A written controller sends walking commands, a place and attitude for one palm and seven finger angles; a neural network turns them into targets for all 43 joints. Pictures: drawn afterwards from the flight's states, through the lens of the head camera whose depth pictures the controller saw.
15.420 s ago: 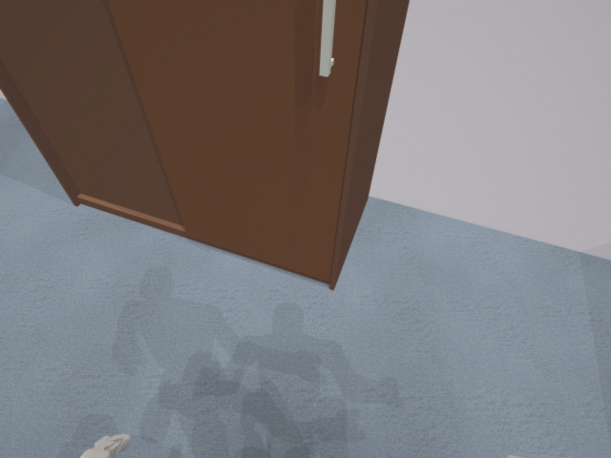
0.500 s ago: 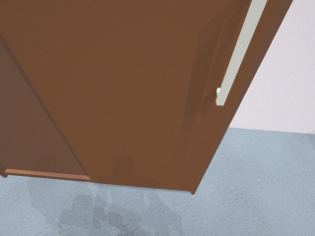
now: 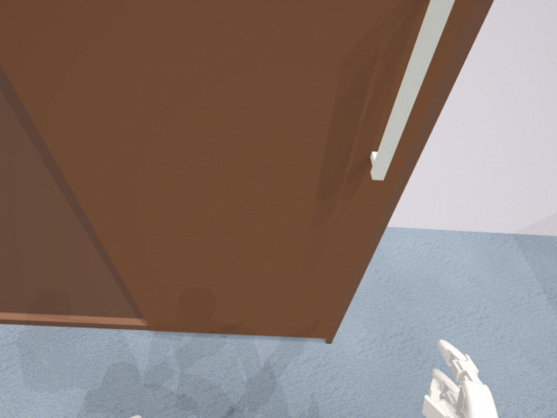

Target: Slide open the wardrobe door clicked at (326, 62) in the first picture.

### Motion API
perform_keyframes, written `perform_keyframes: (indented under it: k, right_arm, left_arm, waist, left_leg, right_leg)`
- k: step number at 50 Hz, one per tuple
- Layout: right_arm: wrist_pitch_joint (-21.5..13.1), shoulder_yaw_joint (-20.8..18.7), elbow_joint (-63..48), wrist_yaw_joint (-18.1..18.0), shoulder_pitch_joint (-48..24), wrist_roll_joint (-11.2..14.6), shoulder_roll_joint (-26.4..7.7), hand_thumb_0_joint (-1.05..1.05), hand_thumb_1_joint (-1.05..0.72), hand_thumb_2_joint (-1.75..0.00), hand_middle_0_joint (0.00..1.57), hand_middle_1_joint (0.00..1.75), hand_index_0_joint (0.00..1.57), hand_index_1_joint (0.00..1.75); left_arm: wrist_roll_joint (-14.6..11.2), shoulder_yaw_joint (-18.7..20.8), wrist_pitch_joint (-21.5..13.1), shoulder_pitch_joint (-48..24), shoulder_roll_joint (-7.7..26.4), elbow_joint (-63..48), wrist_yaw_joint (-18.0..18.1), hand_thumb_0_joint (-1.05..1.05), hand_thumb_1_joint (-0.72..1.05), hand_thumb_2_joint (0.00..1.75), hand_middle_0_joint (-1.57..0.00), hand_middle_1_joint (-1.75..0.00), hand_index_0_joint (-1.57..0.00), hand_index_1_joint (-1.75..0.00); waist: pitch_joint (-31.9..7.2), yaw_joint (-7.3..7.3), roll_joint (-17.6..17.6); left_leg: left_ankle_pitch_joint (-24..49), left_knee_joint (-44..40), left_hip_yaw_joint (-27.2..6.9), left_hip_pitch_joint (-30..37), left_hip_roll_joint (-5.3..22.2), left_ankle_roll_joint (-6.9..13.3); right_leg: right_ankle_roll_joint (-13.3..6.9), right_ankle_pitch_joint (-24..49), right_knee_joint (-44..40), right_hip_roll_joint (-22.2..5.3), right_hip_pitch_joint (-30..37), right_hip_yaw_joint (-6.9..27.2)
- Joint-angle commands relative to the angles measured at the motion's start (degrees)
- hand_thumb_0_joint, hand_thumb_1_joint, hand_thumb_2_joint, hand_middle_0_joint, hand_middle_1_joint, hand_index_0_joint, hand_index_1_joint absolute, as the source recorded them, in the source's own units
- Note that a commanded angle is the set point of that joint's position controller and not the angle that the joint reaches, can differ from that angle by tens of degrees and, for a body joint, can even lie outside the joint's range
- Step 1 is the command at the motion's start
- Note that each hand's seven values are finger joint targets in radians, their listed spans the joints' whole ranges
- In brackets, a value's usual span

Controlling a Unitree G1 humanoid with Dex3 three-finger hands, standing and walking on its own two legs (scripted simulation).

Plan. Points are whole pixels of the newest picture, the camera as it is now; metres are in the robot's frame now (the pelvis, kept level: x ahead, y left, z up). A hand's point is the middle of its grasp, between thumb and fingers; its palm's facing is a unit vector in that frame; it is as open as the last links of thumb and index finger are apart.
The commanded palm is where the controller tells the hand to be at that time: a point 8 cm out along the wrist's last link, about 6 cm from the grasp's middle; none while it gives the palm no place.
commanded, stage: raise the hand with hooked fingers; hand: right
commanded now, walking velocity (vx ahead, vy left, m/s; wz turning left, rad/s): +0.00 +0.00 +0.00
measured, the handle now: (403, 91) +0.49 -0.14 +0.25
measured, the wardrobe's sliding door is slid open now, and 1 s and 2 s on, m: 0.00 0.00 0.00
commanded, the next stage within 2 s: move the hooked fingers beside the handle in 1.96 s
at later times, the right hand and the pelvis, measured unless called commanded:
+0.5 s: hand (467, 371) +0.18 -0.20 +0.07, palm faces +0.02 +0.99 -0.11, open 10.0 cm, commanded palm +0.15 -0.27 +0.07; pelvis -0.04 +0.01 -0.03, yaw -3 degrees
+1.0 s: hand (555, 307) +0.22 -0.27 +0.16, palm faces +0.06 +0.99 -0.11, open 12.9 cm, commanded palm +0.19 -0.31 +0.17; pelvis -0.02 -0.02 -0.01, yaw -1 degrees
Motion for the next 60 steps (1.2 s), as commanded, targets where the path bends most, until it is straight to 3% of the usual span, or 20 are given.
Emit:
perform_keyframes:
  k: [1, 3, 5, 6, 8, 9, 12, 15, 18, 20, 22, 24, 27, 30, 34, 38, 44, 49, 55, 60]
  right_arm:
    - [-12.39, -6.55, -10.03, 5.33, -2.61, 4.17, -5.13, 0.00, -0.71, -0.82, 0.21, 0.42, 0.21, 0.42]
    - [-19.94, -7.22, 0.03, 11.98, 8.37, 6.95, -1.37, 0.00, -0.67, -0.80, 0.22, 0.45, 0.22, 0.45]
    - [-26.62, -9.54, -0.37, 21.02, 12.29, 9.81, -3.23, 0.00, -0.62, -0.78, 0.22, 0.48, 0.22, 0.48]
    - [-28.43, -11.06, -2.34, 25.63, 9.13, 10.77, -6.75, 0.00, -0.60, -0.77, 0.22, 0.50, 0.22, 0.50]
    - [-26.12, -16.62, -6.60, 29.06, 5.76, 11.04, -13.64, 0.00, -0.55, -0.75, 0.22, 0.53, 0.22, 0.53]
    - [-24.08, -18.78, -9.82, 29.13, 3.54, 11.79, -16.13, 0.00, -0.53, -0.74, 0.23, 0.54, 0.23, 0.54]
    - [-21.66, -19.37, -22.15, 25.76, -11.34, 14.90, -15.04, 0.00, -0.46, -0.71, 0.23, 0.58, 0.23, 0.58]
    - [-24.72, -17.71, -34.06, 20.24, -23.09, 14.06, -15.63, 0.00, -0.39, -0.68, 0.24, 0.63, 0.24, 0.63]
    - [-25.95, -9.75, -35.58, 19.84, -20.22, 10.60, -12.38, 0.00, -0.32, -0.65, 0.24, 0.68, 0.24, 0.68]
    - [-23.61, -7.82, -32.29, 21.88, -21.72, 9.86, -13.16, 0.00, -0.27, -0.63, 0.25, 0.70, 0.25, 0.70]
    - [-19.12, -9.31, -24.53, 24.27, -21.33, 9.46, -15.67, 0.00, -0.22, -0.61, 0.25, 0.74, 0.25, 0.74]
    - [-13.07, -14.49, -16.63, 26.22, -17.22, 9.93, -19.07, 0.00, -0.18, -0.59, 0.25, 0.76, 0.25, 0.76]
    - [-6.23, -21.08, -18.06, 26.86, -14.43, 13.29, -21.20, 0.00, -0.11, -0.56, 0.26, 0.81, 0.26, 0.81]
    - [-5.57, -27.06, -26.18, 24.77, -12.44, 17.26, -21.62, 0.00, -0.04, -0.53, 0.26, 0.86, 0.26, 0.86]
    - [-7.89, -23.68, -33.55, 22.90, -13.23, 16.63, -18.04, 0.00, 0.06, -0.49, 0.27, 0.92, 0.27, 0.92]
    - [-4.65, -18.66, -31.85, 24.38, -19.16, 13.77, -16.75, 0.00, 0.15, -0.45, 0.27, 0.98, 0.27, 0.98]
    - [0.69, -24.44, -37.16, 24.25, -29.25, 13.10, -25.18, 0.00, 0.29, -0.39, 0.29, 1.07, 0.29, 1.07]
    - [2.32, -27.71, -35.51, 23.95, -32.79, 14.69, -26.28, 0.00, 0.41, -0.34, 0.29, 1.14, 0.29, 1.14]
    - [13.10, -23.05, -24.00, 27.31, -39.83, 13.52, -24.65, 0.00, 0.50, -0.30, 0.30, 1.20, 0.30, 1.20]
    - [16.77, -26.68, -30.55, 27.95, -50.09, 12.29, -32.18, 0.00, 0.50, -0.30, 0.30, 1.20, 0.30, 1.20]
  left_arm:
    - [0.71, 4.05, -6.39, -6.83, 9.58, -14.41, -0.78, 0.00, 0.90, 0.90, -0.20, -0.30, -0.20, -0.30]
    - [0.89, 4.00, -6.24, -9.60, 9.25, -16.37, -2.01, 0.00, 0.90, 0.90, -0.20, -0.30, -0.20, -0.30]
    - [0.37, 4.54, -5.92, -10.92, 10.12, -20.26, -3.86, 0.00, 0.90, 0.90, -0.20, -0.30, -0.20, -0.30]
    - [0.09, 4.62, -6.12, -11.65, 10.95, -22.73, -4.08, 0.00, 0.90, 0.90, -0.20, -0.30, -0.20, -0.30]
    - [-0.79, 4.33, -5.51, -13.06, 10.77, -27.21, -3.81, 0.00, 0.90, 0.90, -0.20, -0.30, -0.20, -0.30]
    - [-1.14, 4.47, -4.74, -13.08, 10.92, -28.48, -3.59, 0.00, 0.90, 0.90, -0.20, -0.30, -0.20, -0.30]
    - [-1.42, 3.71, -4.31, -13.62, 8.66, -31.26, -1.64, 0.00, 0.90, 0.90, -0.20, -0.30, -0.20, -0.30]
    - [-1.07, 3.31, -5.34, -10.91, 8.21, -28.52, -0.20, 0.00, 0.90, 0.90, -0.20, -0.30, -0.20, -0.30]
    - [-0.97, 1.65, -7.72, -8.59, 8.65, -25.23, 0.61, 0.00, 0.90, 0.90, -0.20, -0.30, -0.20, -0.30]
    - [-1.22, 0.95, -8.61, -8.85, 9.44, -23.60, 1.51, 0.00, 0.90, 0.90, -0.20, -0.30, -0.20, -0.30]
    - [-1.64, 0.58, -8.80, -8.60, 9.80, -22.47, 2.31, 0.00, 0.90, 0.90, -0.20, -0.30, -0.20, -0.30]
    - [-2.00, 0.81, -8.55, -9.42, 10.16, -22.52, 2.70, 0.00, 0.90, 0.90, -0.20, -0.30, -0.20, -0.30]
    - [-1.85, 0.36, -8.21, -11.62, 9.25, -24.78, 2.43, 0.00, 0.90, 0.90, -0.20, -0.30, -0.20, -0.30]
    - [-1.40, -0.26, -9.12, -12.07, 7.76, -25.73, 1.31, 0.00, 0.90, 0.90, -0.20, -0.30, -0.20, -0.30]
    - [-0.86, 0.00, -11.06, -10.52, 8.10, -24.95, -0.06, 0.00, 0.90, 0.90, -0.20, -0.30, -0.20, -0.30]
    - [-1.69, 0.37, -11.44, -9.36, 9.39, -22.74, 0.44, 0.00, 0.90, 0.90, -0.20, -0.30, -0.20, -0.30]
    - [-1.85, -0.56, -10.67, -12.14, 9.11, -22.95, 2.51, 0.00, 0.90, 0.90, -0.20, -0.30, -0.20, -0.30]
    - [-1.91, -1.55, -9.56, -13.57, 8.31, -22.48, 2.51, 0.00, 0.90, 0.90, -0.20, -0.30, -0.20, -0.30]
    - [-3.48, -2.24, -6.20, -15.14, 8.82, -21.73, 2.44, 0.00, 0.90, 0.90, -0.20, -0.30, -0.20, -0.30]
    - [-3.51, -2.99, -4.26, -18.27, 8.34, -24.16, 2.28, 0.00, 0.90, 0.90, -0.20, -0.30, -0.20, -0.30]
  waist:
    - [-0.51, 2.39, 14.70]
    - [2.16, -0.41, 18.98]
    - [-3.57, -2.94, 10.34]
    - [-5.84, -2.42, 5.40]
    - [-11.46, -4.14, 4.63]
    - [-12.20, -4.20, 2.79]
    - [-13.44, -1.93, 1.42]
    - [-13.09, 1.08, -3.15]
    - [-11.03, 3.02, -7.15]
    - [-8.25, 3.96, -6.74]
    - [-4.29, 4.03, -1.68]
    - [-4.12, 1.37, 0.26]
    - [-11.89, -2.72, 3.13]
    - [-18.52, -5.21, 1.04]
    - [-16.77, -3.87, -0.22]
    - [-10.62, -1.24, -2.22]
    - [-11.13, -3.11, -4.69]
    - [-12.79, -4.07, -5.66]
    - [-4.14, -2.65, -3.94]
    - [-11.71, -3.50, -4.19]
  left_leg:
    - [5.44, -2.00, 0.69, -13.00, 0.46, -1.03]
    - [-1.17, 1.74, -0.16, -17.94, 0.50, -1.15]
    - [1.85, 6.83, -2.92, -16.19, 1.63, 0.31]
    - [1.31, 7.91, -5.23, -15.98, 2.53, 0.66]
    - [-2.74, 7.65, -8.11, -13.49, 2.95, -0.26]
    - [-6.31, 6.90, -8.77, -13.82, 2.75, -0.51]
    - [-20.88, 2.92, -11.93, -16.07, 2.84, -1.32]
    - [-21.29, 1.83, -11.92, -17.21, 1.72, -0.56]
    - [-11.58, 4.22, -6.56, -17.86, 0.42, -0.01]
    - [-7.84, 3.79, -5.72, -17.12, 0.33, -0.41]
    - [-10.73, 1.04, -6.14, -16.44, 0.61, -1.02]
    - [-10.97, -1.13, -7.55, -13.43, 1.29, -1.03]
    - [-2.33, -0.48, -6.23, -5.39, 2.22, -1.44]
    - [12.00, 2.37, -3.57, 0.60, 1.67, -1.38]
    - [20.51, 3.96, -0.55, -1.62, -0.31, -0.87]
    - [14.75, 2.06, 0.77, -5.69, -0.58, -0.92]
    - [9.59, -1.22, 0.93, -2.14, -0.61, -0.21]
    - [12.63, -2.73, 1.46, 1.22, -0.97, 0.16]
    - [8.34, -6.54, 0.76, -1.35, -0.48, 0.10]
    - [7.53, -7.81, 0.01, 1.80, -0.38, 0.33]
  right_leg:
    - [0.07, 4.59, 5.70, -2.70, -8.55, 4.10]
    - [0.87, -2.20, 10.10, -1.57, -18.96, 3.31]
    - [1.97, -1.71, 14.55, -0.43, -21.34, 1.77]
    - [2.11, -2.80, 16.68, -0.07, -22.41, 1.05]
    - [1.06, -4.64, 18.16, 0.72, -25.61, -0.44]
    - [0.90, -5.77, 18.29, 0.67, -25.43, -0.38]
    - [0.07, -10.54, 19.03, 0.10, -24.37, 0.38]
    - [-0.44, -10.39, 18.96, -1.78, -18.54, 2.75]
    - [-1.20, -7.46, 16.41, -2.73, -13.16, 4.16]
    - [-1.39, -6.60, 15.49, -2.94, -13.09, 5.07]
    - [-1.20, -8.56, 13.73, -2.84, -15.73, 5.57]
    - [-0.94, -7.22, 12.86, -2.70, -16.78, 5.34]
    - [-0.52, -0.62, 11.16, -2.13, -14.45, 4.97]
    - [0.00, 7.88, 9.77, -2.40, -10.18, 4.86]
    - [0.12, 14.50, 8.52, -2.98, -4.92, 4.28]
    - [0.23, 10.85, 5.90, -3.71, -3.25, 4.91]
    - [0.81, 8.08, 1.58, -3.62, 0.74, 6.59]
    - [1.99, 11.81, -0.25, -3.39, 4.53, 6.77]
    - [1.54, 4.77, -3.88, -3.49, 2.44, 7.12]
    - [0.71, 5.10, -4.16, -2.73, 6.29, 7.36]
